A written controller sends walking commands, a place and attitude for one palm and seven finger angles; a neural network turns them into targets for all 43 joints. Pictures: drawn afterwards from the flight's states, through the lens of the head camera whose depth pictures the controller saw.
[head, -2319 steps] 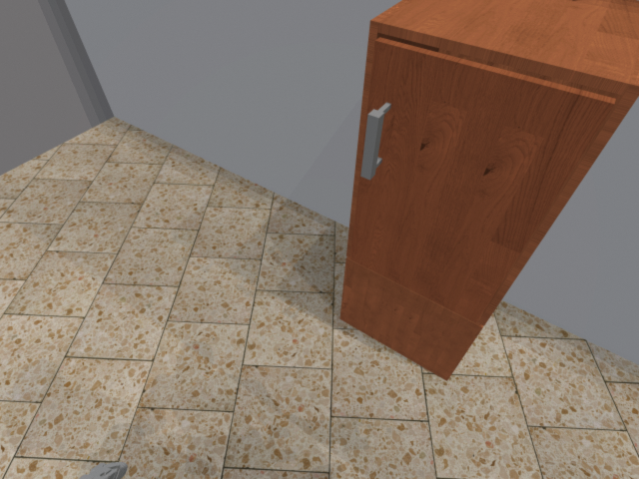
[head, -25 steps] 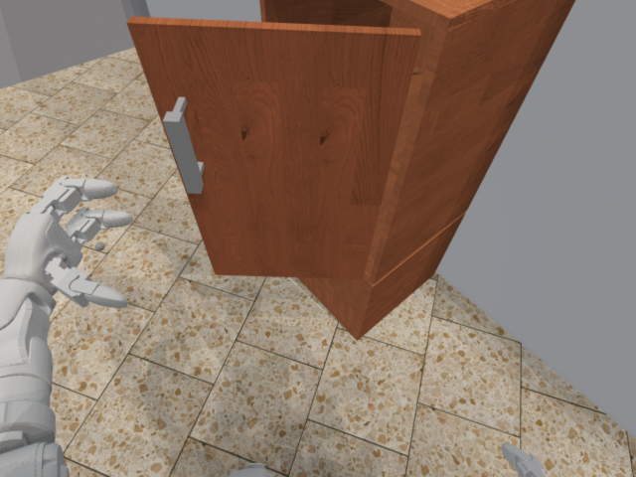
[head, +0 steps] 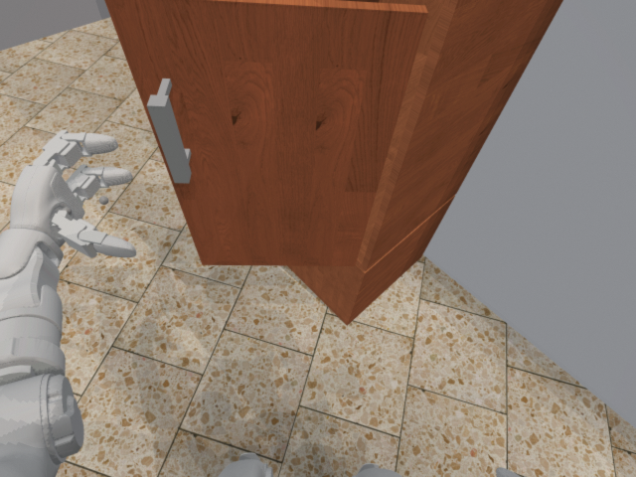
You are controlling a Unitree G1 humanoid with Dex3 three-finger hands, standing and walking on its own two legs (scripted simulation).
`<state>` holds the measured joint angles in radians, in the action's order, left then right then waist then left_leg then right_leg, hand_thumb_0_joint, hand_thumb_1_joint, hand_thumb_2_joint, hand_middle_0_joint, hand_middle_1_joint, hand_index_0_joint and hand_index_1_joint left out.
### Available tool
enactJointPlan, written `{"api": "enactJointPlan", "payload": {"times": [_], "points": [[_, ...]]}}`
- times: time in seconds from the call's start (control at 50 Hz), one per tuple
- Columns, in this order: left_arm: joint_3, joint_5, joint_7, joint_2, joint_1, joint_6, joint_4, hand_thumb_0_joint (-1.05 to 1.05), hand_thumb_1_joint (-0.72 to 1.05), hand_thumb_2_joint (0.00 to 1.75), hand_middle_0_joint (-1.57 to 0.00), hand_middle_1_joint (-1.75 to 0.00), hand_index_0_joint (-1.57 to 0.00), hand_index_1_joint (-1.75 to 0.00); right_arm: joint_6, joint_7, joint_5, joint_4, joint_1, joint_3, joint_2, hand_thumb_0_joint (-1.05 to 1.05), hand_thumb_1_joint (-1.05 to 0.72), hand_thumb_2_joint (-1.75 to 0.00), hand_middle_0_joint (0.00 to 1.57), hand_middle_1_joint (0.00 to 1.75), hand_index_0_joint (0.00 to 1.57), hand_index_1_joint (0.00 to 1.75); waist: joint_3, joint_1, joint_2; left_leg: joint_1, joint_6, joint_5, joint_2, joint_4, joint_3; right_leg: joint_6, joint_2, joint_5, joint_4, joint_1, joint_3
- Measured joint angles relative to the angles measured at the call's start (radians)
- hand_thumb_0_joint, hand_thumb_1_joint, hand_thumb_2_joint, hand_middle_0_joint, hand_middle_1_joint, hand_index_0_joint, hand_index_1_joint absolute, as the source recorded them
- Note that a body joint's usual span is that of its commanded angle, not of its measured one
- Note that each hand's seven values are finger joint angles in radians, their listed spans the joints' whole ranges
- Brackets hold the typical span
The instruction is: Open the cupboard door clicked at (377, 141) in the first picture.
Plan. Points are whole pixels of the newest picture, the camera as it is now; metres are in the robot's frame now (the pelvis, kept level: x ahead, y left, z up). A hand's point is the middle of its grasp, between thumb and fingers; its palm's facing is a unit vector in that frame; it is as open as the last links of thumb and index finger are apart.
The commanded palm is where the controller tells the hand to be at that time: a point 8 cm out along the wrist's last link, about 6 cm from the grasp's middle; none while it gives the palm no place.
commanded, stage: move the hooked fingers beside the handle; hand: left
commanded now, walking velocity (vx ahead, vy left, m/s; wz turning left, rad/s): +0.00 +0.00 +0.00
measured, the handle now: (174, 133) +0.56 +0.20 +0.08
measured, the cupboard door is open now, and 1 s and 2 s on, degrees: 48 48 48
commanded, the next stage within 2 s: slide the fingers in behind the handle in 1.36 s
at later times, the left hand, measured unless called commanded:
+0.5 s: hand (124, 159) +0.49 +0.25 +0.09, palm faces -0.01 -1.00 -0.01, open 14.0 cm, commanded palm +0.48 +0.31 +0.09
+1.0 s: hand (114, 158) +0.50 +0.27 +0.09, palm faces +0.00 -1.00 -0.01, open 14.0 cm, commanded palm +0.48 +0.31 +0.08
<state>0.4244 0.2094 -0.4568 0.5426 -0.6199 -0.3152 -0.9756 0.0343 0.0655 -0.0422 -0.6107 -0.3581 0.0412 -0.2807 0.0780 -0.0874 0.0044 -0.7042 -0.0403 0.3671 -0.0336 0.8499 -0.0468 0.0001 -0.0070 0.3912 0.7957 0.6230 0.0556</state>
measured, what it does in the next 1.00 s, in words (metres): stands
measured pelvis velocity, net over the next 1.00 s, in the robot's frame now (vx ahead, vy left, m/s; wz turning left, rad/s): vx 0.01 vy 0.00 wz -0.03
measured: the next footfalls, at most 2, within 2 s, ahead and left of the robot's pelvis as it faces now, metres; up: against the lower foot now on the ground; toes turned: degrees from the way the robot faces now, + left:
none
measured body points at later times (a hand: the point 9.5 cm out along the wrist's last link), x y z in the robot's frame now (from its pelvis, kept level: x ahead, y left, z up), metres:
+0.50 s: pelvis +0.00 +0.00 -0.01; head +0.11 +0.02 +0.42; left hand +0.48 +0.31 +0.10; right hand -0.01 -0.28 -0.11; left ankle +0.03 +0.09 -0.70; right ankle +0.00 -0.12 -0.70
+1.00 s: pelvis +0.01 +0.00 -0.01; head +0.13 +0.04 +0.42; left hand +0.49 +0.32 +0.09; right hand +0.00 -0.27 -0.11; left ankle +0.03 +0.09 -0.70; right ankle +0.00 -0.12 -0.70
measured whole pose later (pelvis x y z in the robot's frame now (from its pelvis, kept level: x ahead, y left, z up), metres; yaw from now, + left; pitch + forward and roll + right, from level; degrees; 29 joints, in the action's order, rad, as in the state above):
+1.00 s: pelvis +0.01 +0.00 -0.01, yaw -1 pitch +20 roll -4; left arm 0.49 0.13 -0.48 0.72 -0.88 -0.33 -1.20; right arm -0.08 0.05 -0.02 -0.61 -0.41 0.05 -0.29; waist 0.09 -0.16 0.00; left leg -0.88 -0.04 0.41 -0.06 0.95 -0.03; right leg 0.00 -0.04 0.41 0.85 0.78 0.06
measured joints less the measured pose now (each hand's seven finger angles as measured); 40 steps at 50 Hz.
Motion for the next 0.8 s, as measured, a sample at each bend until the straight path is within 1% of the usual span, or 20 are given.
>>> {"api": "enactJointPlan", "payload": {"times": [0.08, 0.16, 0.24, 0.32, 0.4, 0.48, 0.56, 0.62, 0.68, 0.8], "points": [[-0.010, -0.011, 0.009, 0.004, -0.047, -0.013, -0.037, -0.01, -0.50, 0.30, -0.30, -1.20, -0.30, -1.20, -0.012, -0.002, 0.004, -0.010, -0.003, -0.001, -0.002, 0.01, -0.90, -0.90, 0.20, 0.30, 0.20, 0.30, -0.002, -0.004, 0.001, -0.019, -0.001, 0.002, 0.001, 0.011, 0.003, 0.001, 0.001, 0.003, 0.010, 0.017, 0.003], [-0.002, -0.028, 0.015, 0.020, -0.104, -0.019, -0.097, -0.01, -0.50, 0.30, -0.30, -1.20, -0.31, -1.20, -0.024, -0.002, 0.008, -0.019, -0.004, 0.004, -0.004, 0.01, -0.90, -0.90, 0.20, 0.30, 0.20, 0.30, -0.002, -0.017, -0.002, -0.042, 0.000, 0.004, -0.001, 0.023, 0.005, 0.000, 0.000, 0.005, 0.021, 0.040, 0.005], [0.021, -0.051, 0.017, 0.061, -0.154, -0.020, -0.157, -0.01, -0.50, 0.30, -0.30, -1.20, -0.31, -1.20, -0.035, -0.002, 0.010, -0.017, -0.008, 0.008, -0.006, 0.01, -0.90, -0.90, 0.20, 0.30, 0.20, 0.30, -0.004, -0.038, -0.005, -0.069, 0.001, 0.008, -0.007, 0.038, 0.005, -0.002, -0.006, 0.007, 0.034, 0.067, 0.004], [0.035, -0.063, 0.013, 0.105, -0.191, -0.027, -0.192, -0.01, -0.50, 0.30, -0.30, -1.20, -0.31, -1.20, -0.046, -0.002, 0.012, -0.014, -0.024, 0.007, -0.011, 0.01, -0.90, -0.90, 0.20, 0.30, 0.20, 0.30, -0.004, -0.055, -0.004, -0.097, 0.004, 0.013, -0.014, 0.053, 0.007, -0.005, -0.013, 0.008, 0.044, 0.093, 0.005], [0.033, -0.064, 0.002, 0.132, -0.233, -0.025, -0.217, -0.01, -0.50, 0.30, -0.30, -1.19, -0.30, -1.20, -0.060, -0.002, 0.014, -0.022, -0.042, 0.005, -0.016, 0.01, -0.90, -0.90, 0.20, 0.30, 0.20, 0.30, -0.006, -0.063, -0.002, -0.122, 0.005, 0.017, -0.018, 0.066, 0.010, -0.006, -0.016, 0.011, 0.052, 0.116, 0.008], [0.040, -0.070, -0.001, 0.146, -0.264, -0.015, -0.234, -0.01, -0.50, 0.30, -0.30, -1.19, -0.30, -1.20, -0.073, -0.005, 0.017, -0.026, -0.057, 0.005, -0.020, 0.01, -0.90, -0.90, 0.20, 0.30, 0.20, 0.30, -0.003, -0.072, 0.001, -0.141, 0.006, 0.021, -0.022, 0.073, 0.011, -0.007, -0.020, 0.012, 0.057, 0.135, 0.007], [0.061, -0.091, 0.003, 0.177, -0.293, -0.001, -0.266, -0.01, -0.50, 0.30, -0.30, -1.19, -0.31, -1.20, -0.085, -0.006, 0.018, -0.018, -0.064, 0.010, -0.020, 0.01, -0.90, -0.90, 0.20, 0.30, 0.20, 0.30, -0.003, -0.089, 0.001, -0.159, 0.006, 0.025, -0.027, 0.081, 0.010, -0.008, -0.025, 0.012, 0.062, 0.153, 0.006], [0.075, -0.106, 0.008, 0.200, -0.307, -0.002, -0.273, -0.01, -0.50, 0.30, -0.30, -1.19, -0.31, -1.20, -0.090, -0.008, 0.021, -0.010, -0.069, 0.011, -0.019, 0.01, -0.90, -0.90, 0.20, 0.30, 0.20, 0.30, -0.003, -0.100, 0.002, -0.174, 0.007, 0.028, -0.032, 0.089, 0.010, -0.008, -0.029, 0.013, 0.065, 0.166, 0.005], [0.087, -0.100, -0.001, 0.209, -0.299, -0.009, -0.263, -0.01, -0.50, 0.30, -0.30, -1.19, -0.30, -1.20, -0.097, -0.012, 0.023, -0.003, -0.077, 0.010, -0.016, 0.01, -0.90, -0.90, 0.20, 0.30, 0.20, 0.30, 0.000, -0.101, 0.002, -0.178, 0.007, 0.031, -0.036, 0.090, 0.006, -0.008, -0.033, 0.012, 0.064, 0.172, 0.001], [0.096, -0.093, -0.022, 0.212, -0.269, 0.003, -0.259, -0.01, -0.50, 0.30, -0.30, -1.19, -0.30, -1.20, -0.112, -0.016, 0.020, 0.009, -0.084, 0.011, -0.012, 0.01, -0.90, -0.90, 0.20, 0.30, 0.20, 0.30, 0.005, -0.095, 0.002, -0.175, 0.004, 0.038, -0.038, 0.090, 0.004, -0.005, -0.035, 0.015, 0.058, 0.168, -0.003]]}}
